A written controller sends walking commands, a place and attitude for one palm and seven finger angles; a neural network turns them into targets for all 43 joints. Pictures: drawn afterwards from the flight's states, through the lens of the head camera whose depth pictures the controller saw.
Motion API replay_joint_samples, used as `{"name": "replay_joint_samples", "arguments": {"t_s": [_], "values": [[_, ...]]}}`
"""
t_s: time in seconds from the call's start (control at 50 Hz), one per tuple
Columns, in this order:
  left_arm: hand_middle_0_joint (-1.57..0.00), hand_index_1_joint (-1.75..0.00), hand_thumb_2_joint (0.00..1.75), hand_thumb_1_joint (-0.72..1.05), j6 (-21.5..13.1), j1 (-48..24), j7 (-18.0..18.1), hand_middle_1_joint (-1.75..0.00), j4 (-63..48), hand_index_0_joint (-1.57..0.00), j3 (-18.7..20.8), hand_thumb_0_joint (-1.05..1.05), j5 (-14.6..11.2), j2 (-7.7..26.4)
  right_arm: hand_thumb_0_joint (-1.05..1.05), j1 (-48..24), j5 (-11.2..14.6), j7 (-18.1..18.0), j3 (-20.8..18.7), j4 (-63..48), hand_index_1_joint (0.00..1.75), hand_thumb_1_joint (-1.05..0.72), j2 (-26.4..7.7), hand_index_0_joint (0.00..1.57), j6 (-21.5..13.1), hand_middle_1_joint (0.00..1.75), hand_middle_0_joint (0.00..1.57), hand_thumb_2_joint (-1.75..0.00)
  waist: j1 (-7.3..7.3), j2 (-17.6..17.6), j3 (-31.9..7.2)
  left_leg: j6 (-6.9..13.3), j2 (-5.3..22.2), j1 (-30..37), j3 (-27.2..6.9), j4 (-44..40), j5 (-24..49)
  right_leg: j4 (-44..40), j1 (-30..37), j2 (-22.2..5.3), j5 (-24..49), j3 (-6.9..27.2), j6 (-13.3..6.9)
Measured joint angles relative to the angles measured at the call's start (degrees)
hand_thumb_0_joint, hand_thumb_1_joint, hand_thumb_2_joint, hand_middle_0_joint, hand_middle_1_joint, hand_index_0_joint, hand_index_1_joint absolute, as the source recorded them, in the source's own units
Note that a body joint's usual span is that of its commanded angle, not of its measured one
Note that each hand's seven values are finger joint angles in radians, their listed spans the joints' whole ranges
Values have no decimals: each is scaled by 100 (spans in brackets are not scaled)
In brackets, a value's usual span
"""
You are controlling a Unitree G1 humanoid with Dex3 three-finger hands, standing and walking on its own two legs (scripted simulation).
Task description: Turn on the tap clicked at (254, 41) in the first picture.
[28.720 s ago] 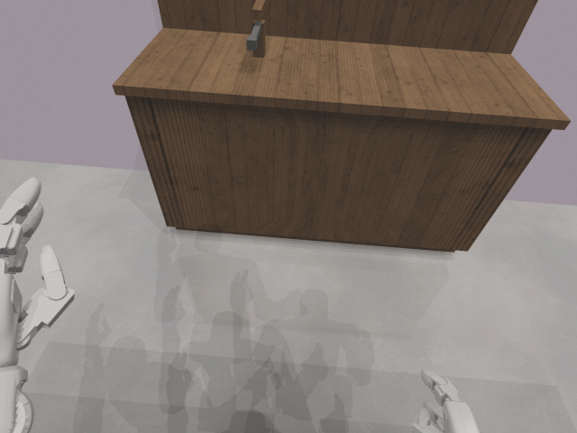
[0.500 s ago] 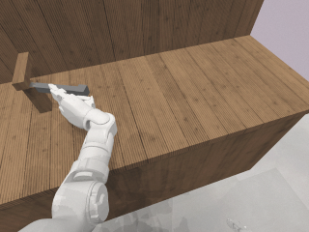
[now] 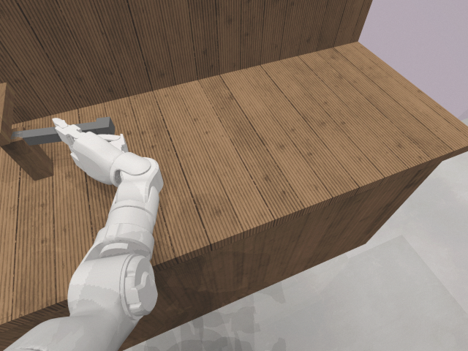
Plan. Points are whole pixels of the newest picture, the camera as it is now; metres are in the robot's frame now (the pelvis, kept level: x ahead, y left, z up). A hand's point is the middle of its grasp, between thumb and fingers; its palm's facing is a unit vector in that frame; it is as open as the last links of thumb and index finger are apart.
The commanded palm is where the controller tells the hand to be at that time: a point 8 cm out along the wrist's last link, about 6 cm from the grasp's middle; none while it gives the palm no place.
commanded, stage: lift the hand up off the lever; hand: left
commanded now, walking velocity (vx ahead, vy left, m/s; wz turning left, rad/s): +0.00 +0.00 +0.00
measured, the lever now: (105, 128) +0.50 +0.22 +0.10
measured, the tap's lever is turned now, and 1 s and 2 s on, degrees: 78 79 79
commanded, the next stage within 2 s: none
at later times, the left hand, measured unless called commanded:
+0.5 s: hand (114, 136) +0.47 +0.19 +0.11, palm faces +0.82 -0.56 -0.12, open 7.8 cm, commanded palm +0.41 +0.21 +0.12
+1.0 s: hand (107, 131) +0.45 +0.19 +0.14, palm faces +0.80 -0.60 -0.10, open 7.8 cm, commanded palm +0.39 +0.21 +0.14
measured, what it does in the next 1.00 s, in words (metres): stands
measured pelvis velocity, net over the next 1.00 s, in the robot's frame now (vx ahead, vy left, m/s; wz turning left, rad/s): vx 0.01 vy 0.02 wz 0.01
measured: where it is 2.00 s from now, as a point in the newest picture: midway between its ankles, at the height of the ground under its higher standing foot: outside the picture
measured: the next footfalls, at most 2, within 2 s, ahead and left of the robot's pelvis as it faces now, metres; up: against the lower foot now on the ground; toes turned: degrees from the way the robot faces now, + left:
none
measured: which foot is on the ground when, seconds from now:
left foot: down 0.00-1.00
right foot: down 0.00-1.00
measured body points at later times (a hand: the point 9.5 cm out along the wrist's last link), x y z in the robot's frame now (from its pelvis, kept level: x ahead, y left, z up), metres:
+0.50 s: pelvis +0.01 +0.01 +0.01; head +0.05 +0.00 +0.46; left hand +0.42 +0.22 +0.12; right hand +0.11 -0.23 -0.13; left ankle +0.00 +0.13 -0.71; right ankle +0.02 -0.04 -0.71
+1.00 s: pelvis +0.01 +0.02 +0.01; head +0.03 +0.01 +0.46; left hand +0.40 +0.22 +0.15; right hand +0.14 -0.22 -0.12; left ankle +0.00 +0.13 -0.71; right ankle +0.02 -0.04 -0.71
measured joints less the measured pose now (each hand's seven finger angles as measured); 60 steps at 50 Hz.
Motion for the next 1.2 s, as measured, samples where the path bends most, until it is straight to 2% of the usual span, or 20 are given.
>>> {"name": "replay_joint_samples", "arguments": {"t_s": [0.14,0.28,0.38,0.44,0.52,0.68,0.84,1.0,1.12,1.2], "values": [[-15,-14,91,91,63,97,-40,-16,-125,-14,-10,2,-50,-68,0,-12,12,19,17,-10,30,-91,27,20,-27,30,20,-90,23,-3,23,25,-4,167,9,-93,10,-110,175,3,21,17,26],[-15,-15,90,90,161,148,-37,-16,-218,-15,-196,1,-40,-167,0,-76,0,43,18,-20,30,-91,23,20,-63,30,20,-90,86,26,28,58,-29,281,7,-132,-1,-161,300,-19,11,21,56],[-15,-15,90,90,254,136,-43,-16,-296,-15,-143,1,-126,-251,0,-136,9,32,44,-37,30,-91,60,20,-64,30,20,-90,117,-8,39,78,-40,384,21,-218,15,-237,397,-26,27,41,81],[-15,-15,90,90,302,187,-40,-16,-378,-15,-143,2,-77,-274,0,-152,-2,39,42,-60,30,-91,74,20,-58,30,20,-90,132,-18,23,86,-43,427,31,-242,9,-260,438,-27,23,53,86],[-15,-15,90,90,393,289,-44,-16,-563,-15,-234,2,-48,-284,0,-163,-6,50,26,-77,30,-91,71,20,-41,30,20,-90,165,0,35,98,-51,504,35,-260,-10,-282,517,-33,7,61,103],[-15,-15,90,90,633,503,-130,-15,-943,-15,-450,1,-226,-442,0,-173,26,48,19,-50,30,-91,64,20,-15,30,20,-90,268,6,92,121,-78,727,26,-372,3,-389,746,-54,10,62,136],[-16,-15,90,90,850,731,-131,-16,-1347,-15,-571,1,-249,-593,0,-269,43,35,16,-52,30,-91,87,20,10,30,20,-90,347,20,124,130,-89,918,35,-451,21,-463,934,-62,27,76,153],[-15,-15,90,90,1067,548,-124,-16,-1385,-15,-821,1,-238,-591,0,-426,74,-8,57,-3,30,-91,119,20,-2,30,20,-90,414,7,161,119,-116,1023,-12,-517,96,-521,1053,-90,74,29,146],[-15,-15,90,90,1238,458,-156,-16,-1222,-15,-730,1,-359,-593,0,-484,125,-52,112,-30,30,-91,135,20,60,30,20,-90,420,1,134,109,-107,1124,1,-665,191,-650,1141,-78,163,45,134],[-15,-15,90,90,1266,581,-128,-16,-1379,-15,-662,1,-336,-605,0,-471,120,-51,102,-66,30,-91,132,20,56,30,20,-90,430,6,133,95,-85,1179,22,-722,229,-708,1187,-54,213,66,116]]}}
